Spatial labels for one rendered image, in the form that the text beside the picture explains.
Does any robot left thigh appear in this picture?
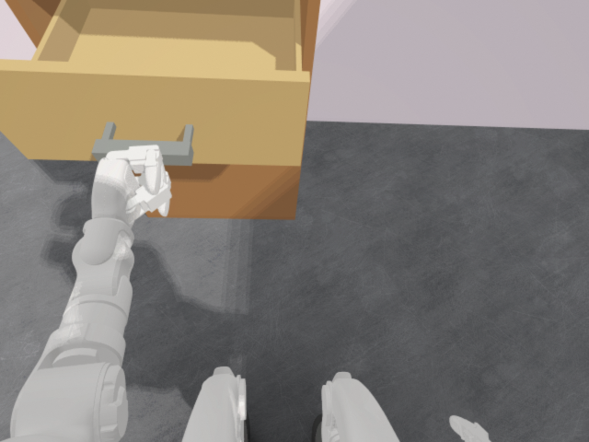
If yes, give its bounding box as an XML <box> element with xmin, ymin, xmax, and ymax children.
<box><xmin>181</xmin><ymin>374</ymin><xmax>247</xmax><ymax>442</ymax></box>

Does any robot thigh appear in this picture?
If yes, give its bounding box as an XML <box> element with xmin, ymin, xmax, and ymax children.
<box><xmin>181</xmin><ymin>374</ymin><xmax>247</xmax><ymax>442</ymax></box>
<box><xmin>321</xmin><ymin>378</ymin><xmax>399</xmax><ymax>442</ymax></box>

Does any robot right thigh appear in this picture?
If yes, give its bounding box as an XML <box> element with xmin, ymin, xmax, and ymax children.
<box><xmin>321</xmin><ymin>378</ymin><xmax>399</xmax><ymax>442</ymax></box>

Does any left robot forearm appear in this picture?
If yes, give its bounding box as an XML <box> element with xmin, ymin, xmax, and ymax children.
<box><xmin>10</xmin><ymin>217</ymin><xmax>134</xmax><ymax>437</ymax></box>

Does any handle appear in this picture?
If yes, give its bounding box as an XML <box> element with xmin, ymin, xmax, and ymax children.
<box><xmin>91</xmin><ymin>122</ymin><xmax>194</xmax><ymax>166</ymax></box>

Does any cabinet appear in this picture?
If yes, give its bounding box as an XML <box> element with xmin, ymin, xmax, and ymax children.
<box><xmin>5</xmin><ymin>0</ymin><xmax>320</xmax><ymax>220</ymax></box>

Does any robot left upper arm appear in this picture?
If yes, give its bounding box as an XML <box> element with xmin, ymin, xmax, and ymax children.
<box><xmin>0</xmin><ymin>362</ymin><xmax>128</xmax><ymax>442</ymax></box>

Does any robot left hand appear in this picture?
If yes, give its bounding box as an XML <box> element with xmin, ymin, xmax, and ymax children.
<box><xmin>91</xmin><ymin>145</ymin><xmax>172</xmax><ymax>228</ymax></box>

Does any drawer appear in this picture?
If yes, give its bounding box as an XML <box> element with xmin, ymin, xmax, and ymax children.
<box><xmin>0</xmin><ymin>0</ymin><xmax>310</xmax><ymax>166</ymax></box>

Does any robot right hand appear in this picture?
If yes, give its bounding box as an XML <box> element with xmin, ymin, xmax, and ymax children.
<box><xmin>449</xmin><ymin>415</ymin><xmax>491</xmax><ymax>442</ymax></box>

